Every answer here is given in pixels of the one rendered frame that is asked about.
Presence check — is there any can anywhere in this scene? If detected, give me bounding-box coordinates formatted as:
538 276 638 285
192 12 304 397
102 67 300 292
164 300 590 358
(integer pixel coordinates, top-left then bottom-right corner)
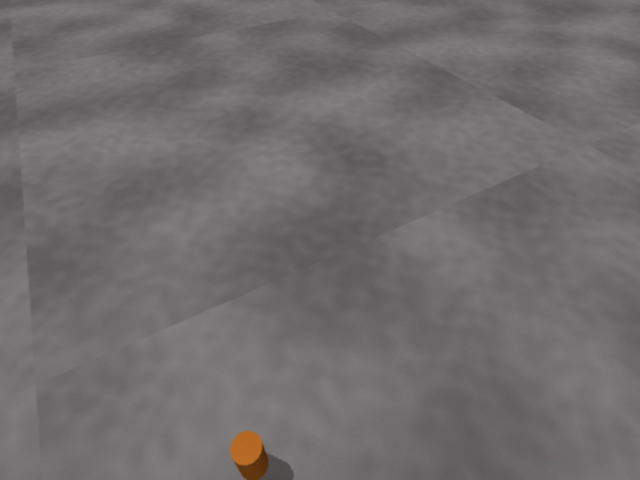
230 431 268 480

